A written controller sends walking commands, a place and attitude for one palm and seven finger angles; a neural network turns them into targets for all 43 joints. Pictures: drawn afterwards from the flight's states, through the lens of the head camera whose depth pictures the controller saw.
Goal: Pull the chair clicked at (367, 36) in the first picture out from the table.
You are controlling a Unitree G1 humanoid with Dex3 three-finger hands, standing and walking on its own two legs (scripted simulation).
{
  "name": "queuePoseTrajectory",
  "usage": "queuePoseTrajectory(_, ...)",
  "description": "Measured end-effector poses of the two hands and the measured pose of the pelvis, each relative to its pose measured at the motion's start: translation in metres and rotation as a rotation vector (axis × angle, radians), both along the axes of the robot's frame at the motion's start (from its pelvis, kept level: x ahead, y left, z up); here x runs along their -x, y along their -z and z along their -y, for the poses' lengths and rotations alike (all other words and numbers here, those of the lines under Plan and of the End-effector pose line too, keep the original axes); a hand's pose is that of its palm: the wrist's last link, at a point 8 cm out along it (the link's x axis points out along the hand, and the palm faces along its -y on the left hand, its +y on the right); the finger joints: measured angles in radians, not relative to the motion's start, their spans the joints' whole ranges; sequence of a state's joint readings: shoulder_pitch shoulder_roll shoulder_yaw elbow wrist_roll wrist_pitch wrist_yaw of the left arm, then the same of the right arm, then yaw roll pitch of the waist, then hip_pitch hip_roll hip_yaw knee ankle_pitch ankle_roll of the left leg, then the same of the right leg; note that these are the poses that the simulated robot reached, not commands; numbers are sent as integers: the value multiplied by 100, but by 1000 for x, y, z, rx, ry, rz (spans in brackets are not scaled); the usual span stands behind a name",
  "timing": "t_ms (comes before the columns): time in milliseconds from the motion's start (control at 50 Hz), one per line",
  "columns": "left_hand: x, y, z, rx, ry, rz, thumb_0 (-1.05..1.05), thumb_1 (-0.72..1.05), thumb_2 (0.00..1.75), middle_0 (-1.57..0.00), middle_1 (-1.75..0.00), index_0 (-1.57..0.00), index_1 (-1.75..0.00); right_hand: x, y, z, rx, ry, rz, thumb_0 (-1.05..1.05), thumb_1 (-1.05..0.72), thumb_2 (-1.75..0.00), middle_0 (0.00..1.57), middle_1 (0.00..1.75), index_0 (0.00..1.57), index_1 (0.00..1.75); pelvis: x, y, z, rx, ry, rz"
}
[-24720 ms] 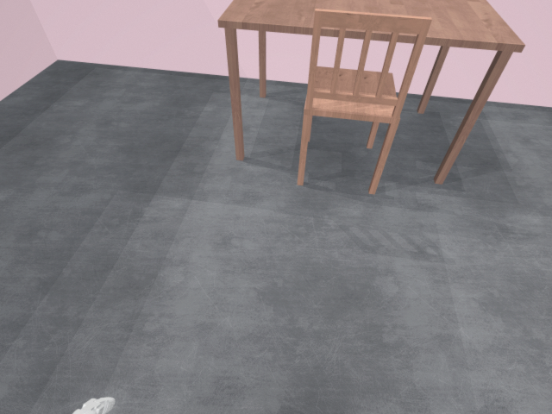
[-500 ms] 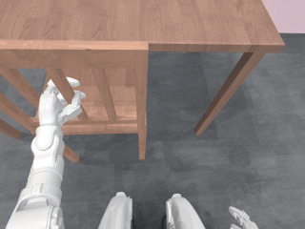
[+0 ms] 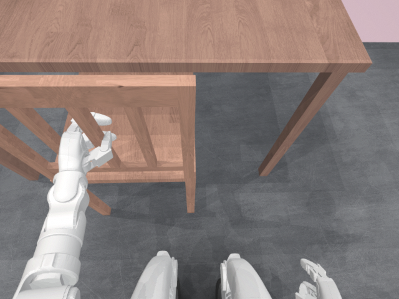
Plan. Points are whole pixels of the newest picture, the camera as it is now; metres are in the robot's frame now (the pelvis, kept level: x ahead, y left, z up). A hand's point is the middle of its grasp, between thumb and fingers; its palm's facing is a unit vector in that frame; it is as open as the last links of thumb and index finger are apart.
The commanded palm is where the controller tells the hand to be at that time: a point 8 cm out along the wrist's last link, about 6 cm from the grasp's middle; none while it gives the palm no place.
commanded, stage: step backward, pulling the chair out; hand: left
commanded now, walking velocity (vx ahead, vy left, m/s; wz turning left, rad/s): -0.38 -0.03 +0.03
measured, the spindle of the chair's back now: (99, 140) +0.43 +0.22 +0.00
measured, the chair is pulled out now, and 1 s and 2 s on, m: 0.03 0.15 0.19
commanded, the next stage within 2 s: none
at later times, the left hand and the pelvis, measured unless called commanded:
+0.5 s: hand (127, 171) +0.35 +0.14 +0.02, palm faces +0.07 -0.98 -0.17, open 5.3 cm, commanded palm +0.32 +0.19 +0.02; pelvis -0.02 +0.00 +0.07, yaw -3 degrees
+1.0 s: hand (141, 200) +0.29 +0.11 +0.02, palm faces -0.02 -0.98 -0.18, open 5.2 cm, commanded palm +0.28 +0.16 +0.03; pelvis -0.06 +0.00 +0.09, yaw -2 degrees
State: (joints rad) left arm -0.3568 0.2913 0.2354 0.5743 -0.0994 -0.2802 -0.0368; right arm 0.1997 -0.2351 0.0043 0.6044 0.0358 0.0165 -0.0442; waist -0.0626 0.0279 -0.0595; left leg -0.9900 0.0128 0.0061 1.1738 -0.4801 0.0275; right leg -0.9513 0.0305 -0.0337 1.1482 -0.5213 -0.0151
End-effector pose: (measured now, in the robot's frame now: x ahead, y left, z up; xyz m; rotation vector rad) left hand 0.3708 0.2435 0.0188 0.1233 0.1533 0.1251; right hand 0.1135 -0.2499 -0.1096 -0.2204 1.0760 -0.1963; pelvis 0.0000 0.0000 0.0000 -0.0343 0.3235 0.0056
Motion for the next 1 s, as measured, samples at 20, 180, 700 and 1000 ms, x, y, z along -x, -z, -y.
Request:
queuePoseTrajectory(20, 0, -3, 1, -9, -21, -47, 1, 71, 81, -40, -130, -38, -145, 2, -7, -2, -2, 17, -8, 1, -90, -89, 20, 30, 20, 30, -1, -8, -1, -2, 1, 13)
queuePoseTrajectory(180, 6, -14, 18, 50, -92, -202, 3, 73, 78, -29, -107, -45, -145, 25, -60, -1, 51, 86, -75, 0, -90, -89, 21, 30, 21, 30, -9, -55, -6, -2, 15, 69)
queuePoseTrajectory(700, 76, -23, 79, -29, -17, -336, 1, 68, 75, -29, -110, -49, -145, 80, -64, 32, 0, 139, -76, 0, -90, -89, 21, 30, 21, 30, 42, -79, 23, -19, 22, 219)
queuePoseTrajectory(1000, 99, -24, 82, -30, 77, -356, 1, 69, 73, -23, -113, -49, -145, 98, -84, 24, 70, 154, -36, 0, -91, -89, 20, 30, 20, 30, 62, -85, -1, -11, 34, 260)
